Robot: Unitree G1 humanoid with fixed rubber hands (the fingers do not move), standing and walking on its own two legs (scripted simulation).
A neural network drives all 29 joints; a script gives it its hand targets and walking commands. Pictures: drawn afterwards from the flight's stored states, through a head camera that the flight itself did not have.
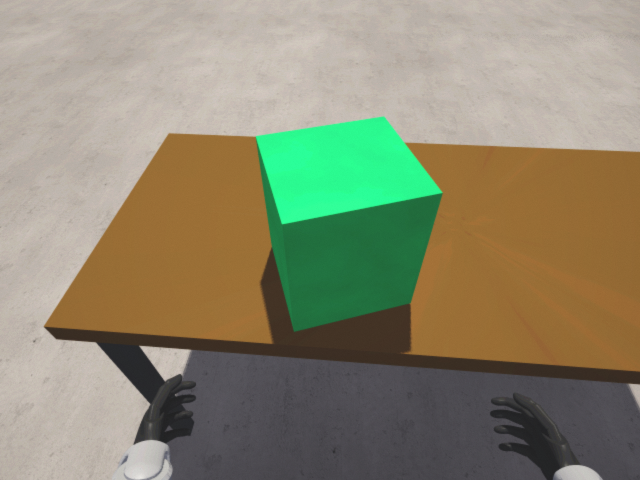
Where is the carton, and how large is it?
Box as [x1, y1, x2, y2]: [256, 116, 442, 331]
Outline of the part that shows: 383,116 256,136 271,243 294,331 410,302 442,193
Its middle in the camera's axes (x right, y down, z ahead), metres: +0.03 -0.03 +0.63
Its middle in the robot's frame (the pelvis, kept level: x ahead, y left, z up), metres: +0.50 -0.02 +0.03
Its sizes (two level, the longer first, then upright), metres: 0.210 0.200 0.250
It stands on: a table, 0.67 m high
